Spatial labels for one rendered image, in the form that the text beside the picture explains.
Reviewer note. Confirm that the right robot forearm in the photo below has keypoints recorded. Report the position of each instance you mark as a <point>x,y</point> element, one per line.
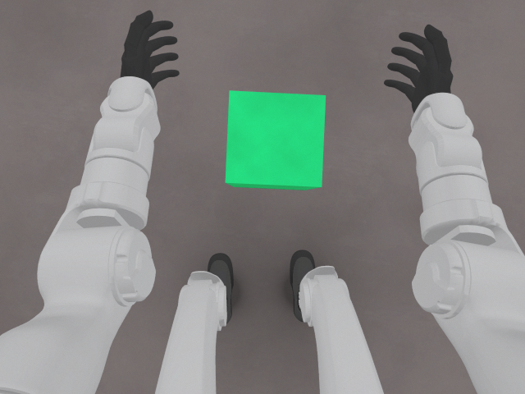
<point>452,179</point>

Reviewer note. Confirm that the left robot hand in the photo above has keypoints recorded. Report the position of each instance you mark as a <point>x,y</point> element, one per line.
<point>136,60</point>

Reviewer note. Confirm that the carton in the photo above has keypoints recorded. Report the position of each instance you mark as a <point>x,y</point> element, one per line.
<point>275,140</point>

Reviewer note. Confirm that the left robot forearm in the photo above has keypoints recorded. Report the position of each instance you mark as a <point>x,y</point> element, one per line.
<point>117,169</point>

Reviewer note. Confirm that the robot right foot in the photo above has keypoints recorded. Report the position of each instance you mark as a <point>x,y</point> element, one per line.
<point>301,263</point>

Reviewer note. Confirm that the right robot hand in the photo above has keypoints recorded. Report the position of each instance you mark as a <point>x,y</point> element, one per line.
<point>434,65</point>

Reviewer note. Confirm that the robot left upper arm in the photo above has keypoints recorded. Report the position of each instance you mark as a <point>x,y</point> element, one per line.
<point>89,278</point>

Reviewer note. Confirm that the robot right upper arm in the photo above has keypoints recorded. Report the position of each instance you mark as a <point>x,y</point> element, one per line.
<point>476,293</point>

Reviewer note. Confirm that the robot right shin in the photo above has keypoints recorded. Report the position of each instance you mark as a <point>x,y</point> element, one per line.
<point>323,270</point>

